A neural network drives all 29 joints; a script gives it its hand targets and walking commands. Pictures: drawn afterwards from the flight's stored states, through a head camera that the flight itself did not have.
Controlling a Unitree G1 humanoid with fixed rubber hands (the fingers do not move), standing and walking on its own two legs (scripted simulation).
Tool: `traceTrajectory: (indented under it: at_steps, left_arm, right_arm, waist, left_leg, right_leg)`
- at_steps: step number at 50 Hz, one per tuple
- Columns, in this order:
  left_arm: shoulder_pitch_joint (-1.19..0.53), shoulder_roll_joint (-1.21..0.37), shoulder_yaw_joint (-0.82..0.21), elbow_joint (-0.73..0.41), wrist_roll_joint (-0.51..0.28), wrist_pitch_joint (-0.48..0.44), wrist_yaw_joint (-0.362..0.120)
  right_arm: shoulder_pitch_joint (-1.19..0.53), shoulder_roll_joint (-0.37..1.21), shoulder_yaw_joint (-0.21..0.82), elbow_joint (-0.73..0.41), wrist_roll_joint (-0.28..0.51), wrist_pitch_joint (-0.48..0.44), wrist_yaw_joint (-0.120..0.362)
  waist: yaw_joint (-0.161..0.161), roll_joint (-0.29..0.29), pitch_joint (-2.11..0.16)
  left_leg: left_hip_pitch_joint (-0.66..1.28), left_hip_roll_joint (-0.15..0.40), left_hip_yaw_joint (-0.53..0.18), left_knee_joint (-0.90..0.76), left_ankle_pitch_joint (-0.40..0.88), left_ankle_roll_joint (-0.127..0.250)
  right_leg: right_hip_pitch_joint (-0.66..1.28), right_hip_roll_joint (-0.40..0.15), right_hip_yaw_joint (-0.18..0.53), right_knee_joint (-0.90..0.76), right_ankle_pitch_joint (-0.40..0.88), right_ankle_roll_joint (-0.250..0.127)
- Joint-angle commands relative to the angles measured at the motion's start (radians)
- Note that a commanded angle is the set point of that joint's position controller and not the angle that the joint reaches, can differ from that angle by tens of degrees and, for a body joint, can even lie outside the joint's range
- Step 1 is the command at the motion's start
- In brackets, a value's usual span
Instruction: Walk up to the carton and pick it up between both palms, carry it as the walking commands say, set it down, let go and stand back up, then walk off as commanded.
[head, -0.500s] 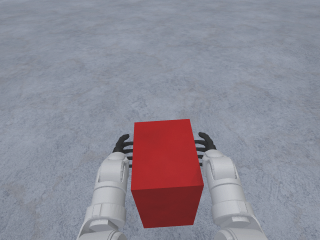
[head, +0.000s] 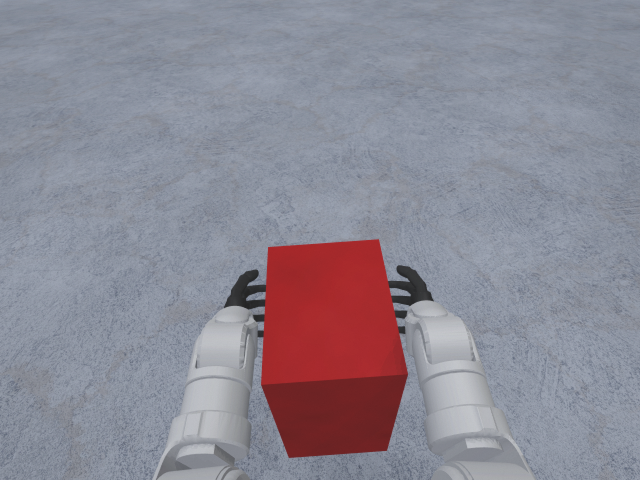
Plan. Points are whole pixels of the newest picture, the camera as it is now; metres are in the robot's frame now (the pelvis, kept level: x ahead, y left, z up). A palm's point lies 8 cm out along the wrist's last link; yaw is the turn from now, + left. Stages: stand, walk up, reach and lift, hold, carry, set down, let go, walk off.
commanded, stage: hold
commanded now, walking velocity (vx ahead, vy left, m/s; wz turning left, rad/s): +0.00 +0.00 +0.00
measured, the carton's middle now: (331, 355) +0.30 +0.00 -0.03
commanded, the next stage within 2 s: carry in 0.40 s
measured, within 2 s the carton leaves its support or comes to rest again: neither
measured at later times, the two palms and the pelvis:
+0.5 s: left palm (239, 320) +0.31 +0.12 +0.05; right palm (421, 313) +0.31 -0.12 +0.06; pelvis -0.01 +0.00 -0.01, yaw -2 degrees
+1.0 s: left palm (307, 408) +0.18 +0.03 +0.06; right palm out of the picture +0.10 -0.20 +0.05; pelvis -0.12 +0.01 -0.03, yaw -20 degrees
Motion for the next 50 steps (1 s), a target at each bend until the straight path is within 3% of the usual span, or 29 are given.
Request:
traceTrajectory:
  at_steps: [1,19,20,22,25,26,28,29,31,32,34,35,36,37,38,39,40,41,42,43,45,46,47,48,49,50]
  left_arm:
    - [-0.488,-1.070,-0.470,-0.040,-0.283,-0.045,-0.264]
    - [-0.484,-1.073,-0.481,-0.051,-0.289,-0.044,-0.264]
    - [-0.509,-1.050,-0.507,-0.083,-0.316,-0.045,-0.246]
    - [-0.506,-1.050,-0.532,-0.120,-0.349,-0.030,-0.234]
    - [-0.511,-1.031,-0.616,-0.238,-0.410,0.001,-0.210]
    - [-0.503,-1.027,-0.646,-0.293,-0.426,0.017,-0.198]
    - [-0.474,-1.020,-0.701,-0.403,-0.451,0.057,-0.170]
    - [-0.446,-1.014,-0.721,-0.448,-0.457,0.083,-0.154]
    - [-0.403,-0.990,-0.749,-0.544,-0.465,0.130,-0.124]
    - [-0.377,-0.978,-0.762,-0.596,-0.474,0.156,-0.107]
    - [-0.331,-0.950,-0.762,-0.655,-0.479,0.210,-0.071]
    - [-0.249,-0.934,-0.750,-0.688,-0.477,0.238,-0.050]
    - [-0.221,-0.923,-0.745,-0.725,-0.476,0.261,-0.032]
    - [-0.210,-0.916,-0.742,-0.764,-0.477,0.280,-0.016]
    - [-0.201,-0.913,-0.741,-0.806,-0.479,0.297,-0.002]
    - [-0.207,-0.903,-0.735,-0.846,-0.488,0.313,0.008]
    - [-0.180,-0.889,-0.703,-0.847,-0.492,0.326,0.014]
    - [-0.154,-0.886,-0.702,-0.839,-0.505,0.336,0.018]
    - [-0.145,-0.885,-0.704,-0.849,-0.524,0.342,0.018]
    - [-0.125,-0.883,-0.705,-0.855,-0.534,0.353,0.020]
    - [-0.101,-0.875,-0.693,-0.862,-0.537,0.370,0.025]
    - [-0.099,-0.876,-0.683,-0.857,-0.535,0.379,0.027]
    - [-0.087,-0.870,-0.665,-0.842,-0.528,0.390,0.027]
    - [-0.060,-0.845,-0.646,-0.814,-0.515,0.398,0.026]
    - [-0.067,-0.846,-0.635,-0.812,-0.516,0.394,0.022]
    - [-0.068,-0.847,-0.638,-0.829,-0.510,0.393,0.021]
  right_arm:
    - [-0.498,1.107,0.468,-0.068,0.298,-0.061,0.268]
    - [-0.489,1.103,0.476,-0.077,0.301,-0.060,0.273]
    - [-0.530,1.057,0.480,-0.102,0.287,-0.056,0.254]
    - [-0.495,1.068,0.505,-0.117,0.307,-0.043,0.236]
    - [-0.456,1.060,0.551,-0.212,0.347,-0.016,0.197]
    - [-0.444,1.061,0.573,-0.256,0.365,0.000,0.181]
    - [-0.412,1.055,0.614,-0.347,0.395,0.039,0.145]
    - [-0.394,1.051,0.634,-0.387,0.410,0.063,0.127]
    - [-0.372,1.034,0.673,-0.489,0.440,0.113,0.095]
    - [-0.356,1.028,0.691,-0.538,0.458,0.141,0.077]
    - [-0.320,1.004,0.700,-0.602,0.483,0.196,0.044]
    - [-0.243,0.995,0.710,-0.643,0.497,0.221,0.029]
    - [-0.216,0.988,0.718,-0.684,0.513,0.241,0.018]
    - [-0.208,0.980,0.722,-0.723,0.527,0.258,0.009]
    - [-0.205,0.966,0.722,-0.758,0.537,0.272,0.001]
    - [-0.192,0.949,0.713,-0.791,0.534,0.285,-0.007]
    - [-0.165,0.930,0.699,-0.825,0.521,0.300,-0.015]
    - [-0.147,0.918,0.689,-0.839,0.505,0.313,-0.023]
    - [-0.141,0.920,0.681,-0.859,0.501,0.319,-0.030]
    - [-0.116,0.909,0.672,-0.872,0.496,0.328,-0.038]
    - [-0.070,0.884,0.650,-0.888,0.486,0.338,-0.050]
    - [-0.057,0.873,0.637,-0.888,0.479,0.344,-0.056]
    - [-0.041,0.858,0.622,-0.879,0.472,0.349,-0.062]
    - [-0.021,0.835,0.611,-0.868,0.455,0.357,-0.069]
    - [-0.072,0.845,0.646,-0.921,0.473,0.361,-0.061]
    - [-0.123,0.871,0.659,-0.916,0.495,0.361,-0.055]
  waist:
    - [0.001,-0.008,-0.261]
    - [-0.001,-0.003,-0.260]
    - [0.011,-0.030,-0.216]
    - [0.007,-0.008,-0.298]
    - [0.005,-0.001,-0.432]
    - [0.002,0.011,-0.463]
    - [-0.003,0.038,-0.498]
    - [-0.004,0.044,-0.496]
    - [-0.008,-0.065,-0.498]
    - [-0.010,-0.118,-0.500]
    - [-0.005,-0.219,-0.491]
    - [0.001,-0.218,-0.482]
    - [0.002,-0.177,-0.474]
    - [-0.004,-0.098,-0.459]
    - [-0.007,0.110,-0.452]
    - [-0.008,0.322,-0.460]
    - [0.004,0.197,-0.424]
    - [0.014,0.122,-0.406]
    - [0.019,0.113,-0.405]
    - [0.016,0.141,-0.402]
    - [0.006,0.179,-0.409]
    - [0.011,0.157,-0.408]
    - [0.012,0.059,-0.376]
    - [0.016,-0.167,-0.364]
    - [0.002,-0.406,-0.374]
    - [0.001,-0.259,-0.392]
  left_leg:
    - [0.000,-0.060,0.075,-0.082,0.085,0.016]
    - [-0.009,-0.059,0.073,-0.085,0.078,0.015]
    - [-0.149,0.109,0.019,0.010,-0.042,0.017]
    - [-0.129,0.148,-0.005,0.049,0.056,0.027]
    - [-0.093,0.186,0.011,0.164,0.416,0.059]
    - [-0.083,0.195,0.016,0.192,0.501,0.071]
    - [-0.092,0.207,0.018,0.224,0.551,0.090]
    - [-0.122,0.201,0.022,0.235,0.496,0.094]
    - [-0.196,0.170,0.063,0.292,0.340,0.074]
    - [-0.232,0.136,0.101,0.312,0.238,0.059]
    - [-0.260,0.040,0.185,0.289,-0.083,0.032]
    - [-0.232,0.025,0.188,0.275,-0.126,0.033]
    - [-0.171,0.037,0.183,0.219,-0.105,0.044]
    - [-0.102,0.086,0.155,0.096,-0.088,0.067]
    - [-0.075,0.251,0.001,-0.031,-0.080,0.124]
    - [-0.131,0.488,-0.169,-0.085,0.132,0.233]
    - [-0.208,0.505,-0.092,-0.058,0.261,0.243]
    - [-0.296,0.468,0.000,-0.029,0.312,0.219]
    - [-0.306,0.430,0.089,0.006,0.359,0.187]
    - [-0.262,0.402,0.132,0.035,0.399,0.151]
    - [-0.197,0.377,0.179,0.084,0.356,0.107]
    - [-0.206,0.355,0.211,0.140,0.278,0.086]
    - [-0.291,0.303,0.254,0.239,0.150,0.048]
    - [-0.539,0.208,0.269,0.392,-0.200,-0.012]
    - [-0.676,0.118,0.192,0.652,-0.427,-0.042]
    - [-0.641,0.130,0.103,0.763,-0.377,-0.039]
  right_leg:
    - [0.094,0.060,-0.075,-0.065,0.094,-0.004]
    - [0.092,0.062,-0.078,-0.063,0.089,-0.006]
    - [-0.145,-0.137,0.025,-0.011,-0.011,-0.034]
    - [-0.213,-0.131,0.050,0.055,0.073,-0.049]
    - [-0.227,-0.124,0.059,0.197,0.375,-0.061]
    - [-0.241,-0.119,0.061,0.232,0.419,-0.059]
    - [-0.260,-0.107,0.070,0.254,0.397,-0.061]
    - [-0.270,-0.106,0.091,0.225,0.336,-0.066]
    - [-0.258,-0.152,0.179,0.203,0.392,-0.092]
    - [-0.245,-0.173,0.222,0.178,0.429,-0.104]
    - [-0.249,-0.201,0.286,0.092,0.423,-0.116]
    - [-0.284,-0.196,0.290,0.060,0.339,-0.107]
    - [-0.344,-0.170,0.247,0.055,0.225,-0.080]
    - [-0.422,-0.108,0.157,0.088,0.066,-0.033]
    - [-0.502,-0.016,0.019,0.278,-0.164,-0.002]
    - [-0.517,0.054,-0.145,0.634,-0.329,0.013]
    - [-0.456,-0.023,-0.130,0.749,-0.316,0.005]
    - [-0.381,-0.048,-0.127,0.761,-0.304,-0.006]
    - [-0.342,-0.062,-0.136,0.684,-0.280,-0.017]
    - [-0.333,-0.065,-0.152,0.538,-0.263,-0.024]
    - [-0.274,-0.029,-0.206,0.293,-0.208,-0.022]
    - [-0.206,-0.014,-0.227,0.135,-0.127,-0.025]
    - [-0.129,-0.058,-0.151,-0.004,-0.040,-0.035]
    - [0.003,-0.255,0.133,-0.093,0.190,-0.102]
    - [-0.055,-0.447,0.437,-0.100,0.571,-0.213]
    - [-0.056,-0.382,0.320,-0.051,0.588,-0.204]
